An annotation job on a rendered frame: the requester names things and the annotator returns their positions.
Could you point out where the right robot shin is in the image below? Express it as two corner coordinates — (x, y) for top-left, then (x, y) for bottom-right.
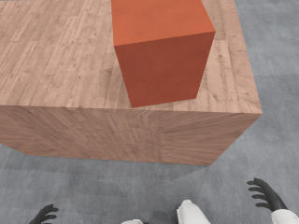
(181, 200), (192, 205)

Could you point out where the robot right forearm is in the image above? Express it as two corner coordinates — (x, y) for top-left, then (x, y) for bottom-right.
(271, 209), (299, 224)

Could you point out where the robot right thigh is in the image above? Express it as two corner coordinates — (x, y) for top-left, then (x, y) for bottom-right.
(177, 203), (211, 224)

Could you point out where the carton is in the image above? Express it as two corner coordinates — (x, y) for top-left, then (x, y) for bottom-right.
(111, 0), (216, 108)

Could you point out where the right robot hand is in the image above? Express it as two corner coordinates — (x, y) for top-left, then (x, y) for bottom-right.
(247, 177), (288, 212)

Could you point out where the pedestal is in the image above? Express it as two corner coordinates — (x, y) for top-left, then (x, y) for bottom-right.
(0, 0), (263, 166)

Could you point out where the left robot hand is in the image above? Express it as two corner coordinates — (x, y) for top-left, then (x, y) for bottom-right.
(29, 204), (59, 224)

